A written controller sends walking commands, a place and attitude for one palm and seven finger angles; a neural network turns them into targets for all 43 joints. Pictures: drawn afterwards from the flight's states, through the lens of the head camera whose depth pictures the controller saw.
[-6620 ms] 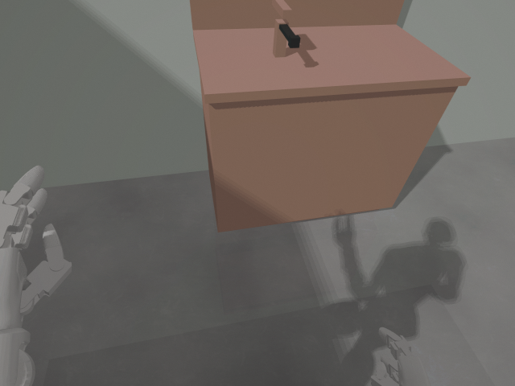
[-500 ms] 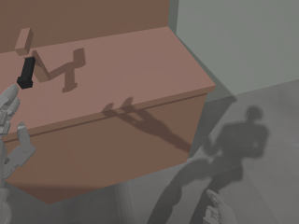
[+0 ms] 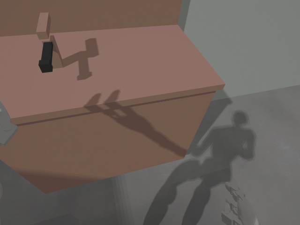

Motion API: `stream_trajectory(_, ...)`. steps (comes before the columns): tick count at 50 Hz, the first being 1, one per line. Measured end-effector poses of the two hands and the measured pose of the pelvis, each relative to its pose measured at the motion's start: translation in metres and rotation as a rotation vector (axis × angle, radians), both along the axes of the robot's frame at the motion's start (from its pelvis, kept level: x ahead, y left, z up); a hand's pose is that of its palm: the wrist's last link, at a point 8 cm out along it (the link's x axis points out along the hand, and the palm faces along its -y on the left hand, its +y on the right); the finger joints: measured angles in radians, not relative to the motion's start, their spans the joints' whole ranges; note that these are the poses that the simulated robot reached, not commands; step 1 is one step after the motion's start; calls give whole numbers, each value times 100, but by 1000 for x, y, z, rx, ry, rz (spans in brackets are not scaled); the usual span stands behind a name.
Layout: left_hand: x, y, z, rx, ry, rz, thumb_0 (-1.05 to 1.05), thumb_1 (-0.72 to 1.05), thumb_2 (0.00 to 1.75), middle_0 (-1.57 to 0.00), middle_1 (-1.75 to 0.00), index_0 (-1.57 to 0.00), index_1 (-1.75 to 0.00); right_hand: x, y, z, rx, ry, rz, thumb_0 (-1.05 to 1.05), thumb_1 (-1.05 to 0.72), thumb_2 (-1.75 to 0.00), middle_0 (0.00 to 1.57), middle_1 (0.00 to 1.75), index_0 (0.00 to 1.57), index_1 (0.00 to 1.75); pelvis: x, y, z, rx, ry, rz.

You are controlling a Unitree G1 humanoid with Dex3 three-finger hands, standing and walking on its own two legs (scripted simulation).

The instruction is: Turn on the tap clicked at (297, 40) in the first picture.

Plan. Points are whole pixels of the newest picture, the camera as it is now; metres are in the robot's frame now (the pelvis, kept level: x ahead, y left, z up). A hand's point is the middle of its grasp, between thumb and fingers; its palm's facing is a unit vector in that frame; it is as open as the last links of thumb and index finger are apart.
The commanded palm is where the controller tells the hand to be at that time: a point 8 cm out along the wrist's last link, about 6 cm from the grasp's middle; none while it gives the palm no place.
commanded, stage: come to a stop and stand still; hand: left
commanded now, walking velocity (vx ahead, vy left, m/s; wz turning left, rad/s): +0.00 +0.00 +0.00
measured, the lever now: (45, 66) +0.49 +0.36 +0.13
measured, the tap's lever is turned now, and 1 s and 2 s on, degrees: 0 0 0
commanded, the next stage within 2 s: none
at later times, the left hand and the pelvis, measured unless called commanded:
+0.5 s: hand out of the picture +0.16 +0.30 +0.17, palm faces +0.45 -0.84 -0.31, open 7.4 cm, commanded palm +0.10 +0.33 +0.18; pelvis -0.04 +0.04 +0.01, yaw +3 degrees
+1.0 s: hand out of the picture +0.13 +0.32 +0.18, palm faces +0.53 -0.76 -0.38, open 7.4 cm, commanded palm +0.06 +0.34 +0.18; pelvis -0.05 +0.04 +0.01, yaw +8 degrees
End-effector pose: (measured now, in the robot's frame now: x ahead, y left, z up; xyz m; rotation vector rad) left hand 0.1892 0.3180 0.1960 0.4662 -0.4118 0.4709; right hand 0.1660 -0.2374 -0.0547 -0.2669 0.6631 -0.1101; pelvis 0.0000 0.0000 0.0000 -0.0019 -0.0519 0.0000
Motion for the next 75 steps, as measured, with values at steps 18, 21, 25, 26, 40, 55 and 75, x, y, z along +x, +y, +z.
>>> stream_trajectory(18,-64,29,1,-57,-7,16,1,89,90,-21,-31,-21,-30,-34,90,-7,100,11,157,2,-90,-89,21,30,20,30,-36,40,6,-22,-22,35)
stream_trajectory(21,-65,21,-4,-78,22,-16,1,89,90,-21,-30,-21,-30,-31,86,-1,79,-8,154,2,-90,-89,21,30,20,30,-40,42,8,-25,-20,46)
stream_trajectory(25,-68,20,-16,-84,98,-40,1,89,90,-21,-31,-21,-30,-28,77,9,43,-32,130,2,-90,-89,21,30,20,30,-44,43,9,-29,-13,48)
stream_trajectory(26,-69,21,-18,-80,114,-39,1,89,90,-21,-31,-21,-30,-28,74,11,33,-36,124,1,-90,-89,21,30,20,30,-45,43,9,-30,-12,47)
stream_trajectory(40,-100,33,-8,-42,108,39,1,89,90,-21,-31,-21,-30,-34,75,2,21,22,149,1,-90,-89,20,30,20,30,-51,43,9,-29,-12,101)
stream_trajectory(55,-115,34,-6,-12,138,91,1,89,90,-21,-31,-21,-30,-25,92,-8,61,44,202,1,-90,-89,20,30,20,30,-50,38,7,-23,-3,154)
stream_trajectory(75,-91,32,-10,-39,143,117,1,89,90,-21,-31,-21,-30,5,86,-5,49,30,183,1,-90,-89,20,30,20,30,-23,37,8,-13,26,165)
